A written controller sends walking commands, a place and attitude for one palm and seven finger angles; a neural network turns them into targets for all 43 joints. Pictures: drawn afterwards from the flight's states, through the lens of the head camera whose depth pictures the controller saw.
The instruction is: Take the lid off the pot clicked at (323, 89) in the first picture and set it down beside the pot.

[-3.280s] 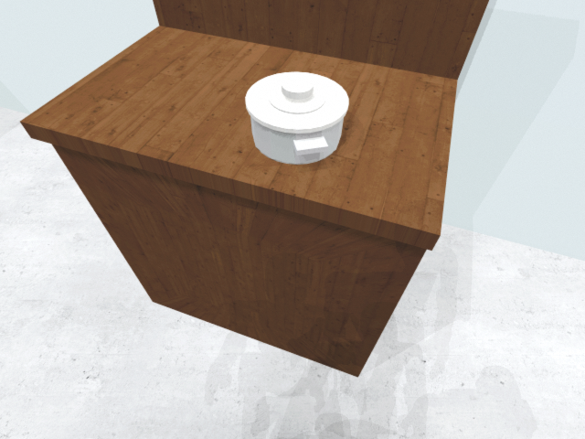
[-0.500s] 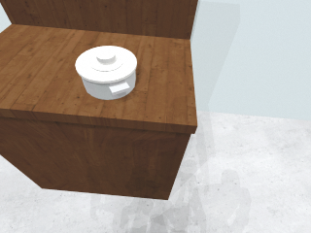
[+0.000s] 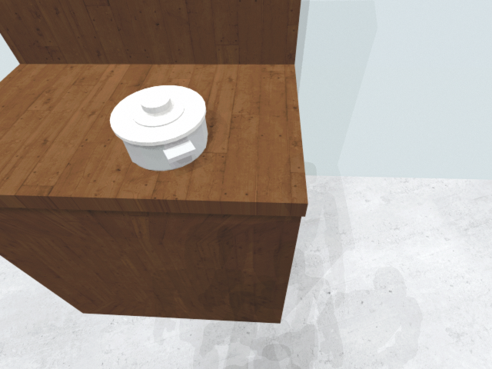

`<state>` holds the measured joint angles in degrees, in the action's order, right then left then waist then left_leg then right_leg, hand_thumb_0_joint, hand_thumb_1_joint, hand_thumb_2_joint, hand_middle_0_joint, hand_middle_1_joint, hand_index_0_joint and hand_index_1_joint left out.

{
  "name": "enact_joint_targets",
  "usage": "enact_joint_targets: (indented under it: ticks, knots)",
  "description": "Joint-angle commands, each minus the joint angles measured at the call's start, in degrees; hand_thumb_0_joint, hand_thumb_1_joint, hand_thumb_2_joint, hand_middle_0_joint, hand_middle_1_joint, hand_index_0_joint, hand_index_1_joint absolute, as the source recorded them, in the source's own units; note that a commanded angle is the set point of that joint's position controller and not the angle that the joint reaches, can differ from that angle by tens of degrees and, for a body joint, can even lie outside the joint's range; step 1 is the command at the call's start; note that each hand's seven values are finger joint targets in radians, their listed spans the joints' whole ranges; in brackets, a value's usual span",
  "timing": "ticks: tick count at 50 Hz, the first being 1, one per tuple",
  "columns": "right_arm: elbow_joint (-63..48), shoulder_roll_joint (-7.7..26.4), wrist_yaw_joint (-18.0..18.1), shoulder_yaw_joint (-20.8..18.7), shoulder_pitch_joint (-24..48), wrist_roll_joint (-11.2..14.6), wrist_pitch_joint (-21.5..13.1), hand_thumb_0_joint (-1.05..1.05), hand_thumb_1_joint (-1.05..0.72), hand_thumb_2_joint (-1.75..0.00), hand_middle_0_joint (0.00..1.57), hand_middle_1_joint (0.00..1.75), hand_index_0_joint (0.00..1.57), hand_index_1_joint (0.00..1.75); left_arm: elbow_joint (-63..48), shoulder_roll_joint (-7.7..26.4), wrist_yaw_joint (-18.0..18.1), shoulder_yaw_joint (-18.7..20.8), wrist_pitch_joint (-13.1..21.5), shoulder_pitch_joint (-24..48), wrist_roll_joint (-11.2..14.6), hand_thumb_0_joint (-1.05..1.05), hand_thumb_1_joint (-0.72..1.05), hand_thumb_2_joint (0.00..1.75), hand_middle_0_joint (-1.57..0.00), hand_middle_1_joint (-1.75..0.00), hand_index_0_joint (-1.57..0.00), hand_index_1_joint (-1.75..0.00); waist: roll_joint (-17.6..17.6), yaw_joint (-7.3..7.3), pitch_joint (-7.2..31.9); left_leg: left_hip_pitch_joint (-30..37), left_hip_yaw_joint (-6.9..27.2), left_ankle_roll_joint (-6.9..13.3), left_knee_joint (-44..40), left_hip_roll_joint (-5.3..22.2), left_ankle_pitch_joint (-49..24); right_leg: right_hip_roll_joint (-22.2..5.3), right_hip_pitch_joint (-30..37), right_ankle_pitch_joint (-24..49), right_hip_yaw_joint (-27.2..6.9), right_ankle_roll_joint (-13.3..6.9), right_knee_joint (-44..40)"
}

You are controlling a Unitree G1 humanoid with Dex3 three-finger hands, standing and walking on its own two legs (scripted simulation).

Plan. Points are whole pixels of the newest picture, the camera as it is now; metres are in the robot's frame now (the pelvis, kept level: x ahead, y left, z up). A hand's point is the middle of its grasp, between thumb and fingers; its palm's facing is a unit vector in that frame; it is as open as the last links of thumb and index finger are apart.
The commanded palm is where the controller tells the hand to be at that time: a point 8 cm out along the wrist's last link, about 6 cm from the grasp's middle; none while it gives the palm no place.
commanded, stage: look again from close up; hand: left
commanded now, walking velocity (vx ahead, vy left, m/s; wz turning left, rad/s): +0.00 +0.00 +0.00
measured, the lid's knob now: (155, 101) +0.53 +0.20 +0.16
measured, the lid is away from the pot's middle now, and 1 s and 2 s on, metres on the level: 0.00 0.00 0.00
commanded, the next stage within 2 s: shuffle to correct the standing spot in 0.82 s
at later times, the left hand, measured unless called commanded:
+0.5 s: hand out of the picture +0.03 +0.16 -0.17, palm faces +0.05 -0.97 -0.24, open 7.3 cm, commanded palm none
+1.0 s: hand out of the picture +0.02 +0.15 -0.17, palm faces +0.07 -0.97 -0.22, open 7.3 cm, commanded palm none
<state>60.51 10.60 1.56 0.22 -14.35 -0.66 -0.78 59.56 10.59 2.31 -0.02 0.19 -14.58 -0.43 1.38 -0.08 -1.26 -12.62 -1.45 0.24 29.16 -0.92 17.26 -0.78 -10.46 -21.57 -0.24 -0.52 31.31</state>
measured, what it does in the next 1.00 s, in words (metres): stands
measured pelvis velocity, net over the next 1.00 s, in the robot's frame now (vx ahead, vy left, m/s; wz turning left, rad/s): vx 0.02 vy -0.03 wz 0.02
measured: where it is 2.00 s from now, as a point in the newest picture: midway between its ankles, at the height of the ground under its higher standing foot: outside the picture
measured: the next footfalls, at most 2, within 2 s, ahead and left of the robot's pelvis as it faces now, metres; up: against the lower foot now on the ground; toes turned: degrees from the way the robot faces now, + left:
right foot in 1.56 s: +0.07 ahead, -0.07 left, +0.00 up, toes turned -3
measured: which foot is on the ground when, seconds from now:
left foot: down 0.00-1.00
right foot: down 0.00-1.00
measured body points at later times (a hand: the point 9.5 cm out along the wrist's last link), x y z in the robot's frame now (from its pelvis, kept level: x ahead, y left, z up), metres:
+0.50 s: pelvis +0.02 -0.03 +0.00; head +0.04 -0.04 +0.45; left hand +0.03 +0.21 -0.15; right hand +0.06 -0.26 -0.16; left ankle -0.02 +0.12 -0.73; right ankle -0.05 -0.11 -0.73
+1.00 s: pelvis +0.02 -0.03 +0.00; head +0.03 -0.03 +0.45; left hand +0.02 +0.20 -0.15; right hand +0.04 -0.26 -0.16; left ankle -0.02 +0.12 -0.73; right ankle -0.05 -0.11 -0.73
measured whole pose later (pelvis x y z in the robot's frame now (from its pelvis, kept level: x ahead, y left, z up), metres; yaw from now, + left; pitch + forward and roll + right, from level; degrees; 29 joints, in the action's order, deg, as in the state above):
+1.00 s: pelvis +0.02 -0.03 +0.00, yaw +1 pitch +1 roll +1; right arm 63.9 9.1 2.5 0.2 -14.0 -0.3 -0.5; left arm 60.7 9.9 2.1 0.8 0.5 -16.4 -0.4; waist -0.6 0.9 -1.1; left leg -10.4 0.6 -2.5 27.4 1.7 17.5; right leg 2.0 -6.9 -21.1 1.7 -3.1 27.4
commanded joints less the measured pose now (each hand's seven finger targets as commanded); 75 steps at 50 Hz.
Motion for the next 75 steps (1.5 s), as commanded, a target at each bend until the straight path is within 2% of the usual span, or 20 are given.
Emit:
enact_joint_targets:
  ticks: [1, 22, 27, 40, 46, 49, 54, 57, 59, 60, 61, 62, 63, 64, 65, 66, 67, 70, 73, 75]
  knots:
    - [-2.01, 5.67, 0.55, -1.17, -1.94, 0.10, -1.30, 0.00, -0.90, -0.90, 0.20, 0.30, 0.20, 0.30, -2.02, 7.38, 0.36, 1.47, 1.11, -3.25, -0.05, 0.00, 0.90, 0.90, -0.20, -0.30, -0.20, -0.30, -2.53, 0.25, 1.66, 2.89, 4.50, 1.60, -2.97, 5.50, -18.52, -4.62, -0.70, 21.32, -4.21, -1.95, -4.72]
    - [0.12, 5.39, 1.11, -1.23, -0.78, 0.28, -0.97, 0.00, -0.90, -0.90, 0.20, 0.30, 0.20, 0.30, -1.04, 7.40, 0.33, 1.98, 1.25, -4.52, -0.19, 0.00, 0.90, 0.90, -0.20, -0.30, -0.20, -0.30, -1.76, 0.43, 0.96, 3.41, 3.05, 0.44, -1.91, 5.70, -19.21, -5.11, 1.62, 29.89, -4.81, -2.06, -6.53]
    - [0.32, 5.19, 1.19, -1.17, -0.71, 0.39, -0.84, 0.00, -0.90, -0.90, 0.20, 0.30, 0.20, 0.30, -0.82, 7.56, 0.36, 2.09, 1.26, -5.26, -0.16, 0.00, 0.90, 0.90, -0.20, -0.30, -0.20, -0.30, -3.54, 0.69, 0.92, 2.67, 2.60, 0.23, -1.77, 5.52, -18.25, -5.41, 2.88, 32.25, -4.71, -1.48, -7.09]
    - [1.23, 4.92, 1.27, -1.03, -1.98, 0.31, -0.98, 0.00, -0.90, -0.90, 0.20, 0.30, 0.20, 0.30, -0.80, 7.12, 0.18, 2.16, 1.14, -5.34, -0.05, 0.00, 0.90, 0.90, -0.20, -0.30, -0.20, -0.30, -1.37, 0.61, 0.91, 3.62, 3.44, 0.47, -2.82, 6.11, -20.54, -4.85, 2.37, 28.16, -3.93, -1.81, -7.56]
    - [1.55, 4.18, 1.35, -1.04, -2.23, 0.46, -1.00, 0.00, -0.90, -0.90, 0.20, 0.30, 0.20, 0.30, -0.48, 6.58, 0.18, 2.15, 1.17, -5.88, -0.08, 0.00, 0.90, 0.90, -0.20, -0.30, -0.20, -0.30, -2.98, 0.79, 0.24, 3.09, 3.36, 0.41, -3.27, 5.90, -19.50, -4.91, 2.71, 28.96, -3.88, -1.61, -8.02]
    - [0.94, 4.29, 1.23, -1.08, -2.07, 0.40, -0.61, 0.00, -0.90, -0.90, 0.20, 0.30, 0.20, 0.30, -0.46, 7.57, 0.39, 2.72, 1.09, -7.01, -0.10, 0.00, 0.90, 0.90, -0.20, -0.30, -0.20, -0.30, -3.12, 1.60, 0.24, -0.53, 1.93, -0.19, -0.94, 4.53, -14.82, -7.33, 5.42, 31.04, -6.05, -2.63, -7.96]
    - [-1.75, 3.77, 0.91, -1.73, 0.19, 0.14, 0.09, 0.00, -0.90, -0.90, 0.20, 0.30, 0.20, 0.30, -0.78, 9.58, 0.59, 4.00, 0.78, -8.80, -0.52, 0.00, 0.90, 0.90, -0.20, -0.30, -0.20, -0.30, -7.93, 3.15, -2.58, -9.68, -0.62, -1.46, 5.99, 2.63, 2.42, -15.65, 8.26, 35.79, -13.60, -9.00, -9.36]
    - [-3.17, 3.62, 0.60, -2.20, 0.46, 0.14, 0.24, 0.00, -0.90, -0.90, 0.20, 0.30, 0.20, 0.30, -1.56, 9.84, 0.80, 4.56, 0.53, -8.47, -0.98, 0.00, 0.90, 0.90, -0.20, -0.30, -0.20, -0.30, -8.87, 2.87, -4.24, -10.83, -0.50, -1.36, 6.54, 2.86, 5.39, -18.08, 6.18, 36.62, -14.11, -10.72, -8.01]
    - [-3.04, 3.50, 0.27, -2.39, -2.23, 0.17, 0.18, 0.00, -0.90, -0.90, 0.20, 0.30, 0.20, 0.30, -2.36, 9.64, 0.67, 4.55, 0.34, -6.06, -0.91, 0.00, 0.90, 0.90, -0.20, -0.30, -0.20, -0.30, -8.94, 0.89, -3.61, -3.81, -1.04, -0.98, 0.25, 2.63, -0.91, -15.97, 0.79, 34.14, -10.53, -8.49, -5.16]
    - [-2.34, 4.14, 0.18, -2.39, -5.42, 0.08, -0.05, 0.00, -0.90, -0.90, 0.20, 0.30, 0.20, 0.30, -3.10, 9.14, 0.53, 4.44, 0.15, -4.86, -0.81, 0.00, 0.90, 0.90, -0.20, -0.30, -0.20, -0.30, -6.75, -0.56, -1.81, 2.75, -0.66, -0.28, -2.73, 3.02, -9.07, -12.33, -2.80, 30.42, -6.67, -6.38, -1.47]
    - [-1.62, 5.82, 0.23, -2.91, -7.70, -0.19, -0.18, 0.00, -0.90, -0.90, 0.20, 0.30, 0.20, 0.30, -4.10, 7.57, 0.35, 4.20, -0.09, -3.87, -0.73, 0.00, 0.90, 0.90, -0.20, -0.30, -0.20, -0.30, -0.18, -1.48, -0.68, 8.03, 3.38, 1.94, -3.20, 6.49, -15.97, -7.21, -8.19, 19.55, -2.03, -4.07, 3.66]
    - [-1.72, 8.93, 0.25, -3.45, -9.75, -0.62, 0.10, 0.00, -0.90, -0.90, 0.20, 0.30, 0.20, 0.30, -5.06, 5.71, 0.30, 3.85, -0.45, -3.31, -0.75, 0.00, 0.90, 0.90, -0.20, -0.30, -0.20, -0.30, 8.69, -1.95, -0.80, 9.29, 11.45, 6.75, -5.43, 13.10, -20.10, -1.73, -13.50, -1.03, 4.40, -1.58, 10.58]
    - [-1.83, 9.09, 0.15, -3.45, -10.78, -0.73, 0.56, 0.00, -0.90, -0.90, 0.20, 0.30, 0.20, 0.30, -5.66, 4.57, 0.51, 3.50, -1.05, -1.38, -0.88, 0.00, 0.90, 0.90, -0.20, -0.30, -0.20, -0.30, 13.86, -2.46, -2.87, 6.28, 17.17, 11.14, -11.99, 16.89, -17.63, 0.10, -16.72, -16.32, 4.65, -0.93, 21.04]
    - [-2.50, 7.98, 0.34, -3.01, -10.27, -0.66, 0.63, 0.00, -0.90, -0.90, 0.20, 0.30, 0.20, 0.30, -6.01, 4.80, 0.62, 3.41, -1.42, 0.09, -0.93, 0.00, 0.90, 0.90, -0.20, -0.30, -0.20, -0.30, 11.79, -2.46, -4.48, 3.87, 19.46, 13.27, -13.79, 17.79, -15.44, -1.31, -19.08, -16.24, 1.58, -1.47, 28.52]
    - [-3.77, 7.09, 0.40, -2.60, -8.14, -0.49, 0.57, 0.00, -0.90, -0.90, 0.20, 0.30, 0.20, 0.30, -6.30, 4.62, 0.51, 3.41, -1.31, -0.14, -0.77, 0.00, 0.90, 0.90, -0.20, -0.30, -0.20, -0.30, 8.13, -1.47, -4.17, 2.27, 18.68, 13.92, -14.17, 17.43, -14.18, -2.61, -20.29, -13.88, 0.53, -1.70, 32.09]
    - [-4.63, 6.88, 0.34, -2.61, -6.58, -0.61, 0.50, 0.00, -0.90, -0.90, 0.20, 0.30, 0.20, 0.30, -6.45, 4.15, 0.34, 3.31, -1.11, -0.03, -0.88, 0.00, 0.90, 0.90, -0.20, -0.30, -0.20, -0.30, 5.17, -0.79, -4.00, 1.15, 18.75, 14.46, -13.38, 17.28, -14.91, -2.88, -20.51, -12.74, 0.51, -1.88, 34.22]
    - [-5.40, 7.00, 0.32, -2.47, -4.95, -0.81, 0.43, 0.00, -0.90, -0.90, 0.20, 0.30, 0.20, 0.30, -6.17, 3.99, 0.14, 3.29, -1.15, -0.91, -0.94, 0.00, 0.90, 0.90, -0.20, -0.30, -0.20, -0.30, 3.92, 0.15, -2.08, 1.35, 15.81, 13.47, -13.20, 15.75, -16.19, -3.37, -19.63, -10.37, 0.75, -1.73, 34.35]
    - [-6.13, 7.09, 0.27, -2.47, -3.99, -0.96, 0.30, 0.00, -0.90, -0.90, 0.20, 0.30, 0.20, 0.30, -6.14, 3.18, -0.16, 3.09, -1.57, -2.96, -0.80, 0.00, 0.90, 0.90, -0.20, -0.30, -0.20, -0.30, 5.14, 0.96, 1.25, 2.19, 9.13, 11.75, -12.04, 12.27, -20.26, -3.24, -15.67, -7.62, 4.05, -0.57, 26.62]
    - [-6.01, 7.13, 0.15, -2.52, -5.87, -1.10, 0.54, 0.00, -0.90, -0.90, 0.20, 0.30, 0.20, 0.30, -7.07, 2.56, -0.12, 2.85, -1.20, -2.04, -0.76, 0.00, 0.90, 0.90, -0.20, -0.30, -0.20, -0.30, 4.30, 0.29, 1.15, 2.13, 8.81, 11.99, -10.37, 11.95, -22.10, -2.39, -12.01, -6.69, 5.39, -0.41, 15.86]
    - [-5.76, 7.25, -0.01, -2.62, -6.49, -0.83, 0.80, 0.00, -0.90, -0.90, 0.20, 0.30, 0.20, 0.30, -6.88, 2.37, -0.03, 2.95, -0.67, -3.78, -0.74, 0.00, 0.90, 0.90, -0.20, -0.30, -0.20, -0.30, 3.34, 1.23, 2.11, 1.23, 7.59, 10.75, -7.04, 11.11, -21.26, -1.96, -6.69, -0.85, 5.84, -0.21, 6.65]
